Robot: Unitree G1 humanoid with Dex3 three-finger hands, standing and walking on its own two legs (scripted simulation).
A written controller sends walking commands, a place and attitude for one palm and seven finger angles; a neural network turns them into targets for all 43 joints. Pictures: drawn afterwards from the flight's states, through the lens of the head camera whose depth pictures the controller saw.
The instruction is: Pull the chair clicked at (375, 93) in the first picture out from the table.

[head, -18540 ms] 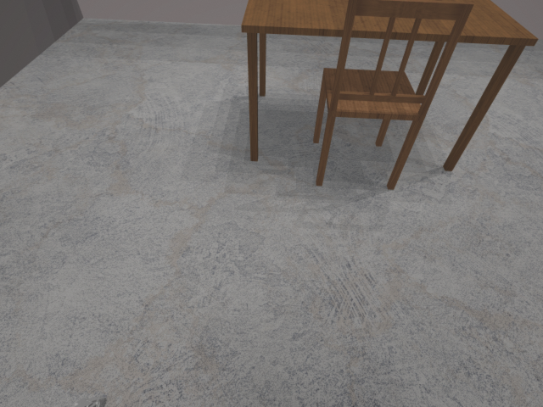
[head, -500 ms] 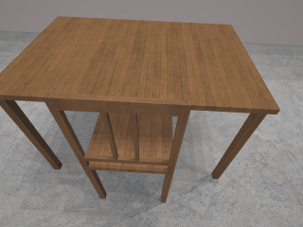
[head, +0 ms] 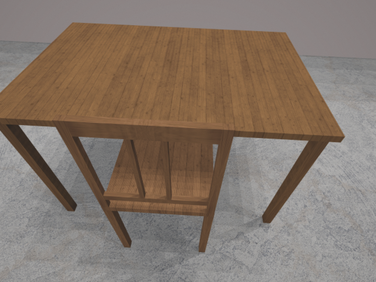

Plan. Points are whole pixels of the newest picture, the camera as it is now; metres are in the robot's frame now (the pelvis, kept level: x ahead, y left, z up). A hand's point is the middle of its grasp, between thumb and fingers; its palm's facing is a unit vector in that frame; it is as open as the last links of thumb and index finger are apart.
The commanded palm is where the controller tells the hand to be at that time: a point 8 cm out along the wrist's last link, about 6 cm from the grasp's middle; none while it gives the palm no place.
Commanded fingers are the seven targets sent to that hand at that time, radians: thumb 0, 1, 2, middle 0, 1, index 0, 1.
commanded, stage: look again from close up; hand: left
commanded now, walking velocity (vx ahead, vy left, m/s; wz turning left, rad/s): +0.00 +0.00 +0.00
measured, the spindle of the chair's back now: (136, 170) +0.42 +0.18 -0.08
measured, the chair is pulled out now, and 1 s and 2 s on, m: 0.00 0.00 0.00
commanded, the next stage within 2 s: raise the hand toward the chair's back in 0.36 s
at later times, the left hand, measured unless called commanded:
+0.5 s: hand out of the picture -0.02 +0.16 -0.17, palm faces +0.09 -0.98 -0.16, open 7.4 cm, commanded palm +0.09 +0.21 -0.08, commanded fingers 0.00 0.83 0.87 -0.19 -0.29 -0.19 -0.29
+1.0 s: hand out of the picture +0.12 +0.17 -0.08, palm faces +0.12 -0.99 -0.06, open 10.3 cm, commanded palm +0.12 +0.22 -0.06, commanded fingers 0.00 0.25 0.62 -0.13 -0.20 -0.13 -0.20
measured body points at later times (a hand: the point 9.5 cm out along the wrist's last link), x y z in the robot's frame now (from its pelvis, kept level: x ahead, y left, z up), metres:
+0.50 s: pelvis -0.01 +0.00 +0.00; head +0.00 +0.00 +0.45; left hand -0.02 +0.21 -0.16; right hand -0.01 -0.22 -0.16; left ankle +0.00 +0.12 -0.74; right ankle -0.06 -0.08 -0.74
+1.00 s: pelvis -0.05 -0.01 -0.11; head +0.00 -0.01 +0.33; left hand +0.11 +0.22 -0.07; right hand +0.19 -0.23 -0.16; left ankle +0.00 +0.12 -0.74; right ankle -0.06 -0.09 -0.74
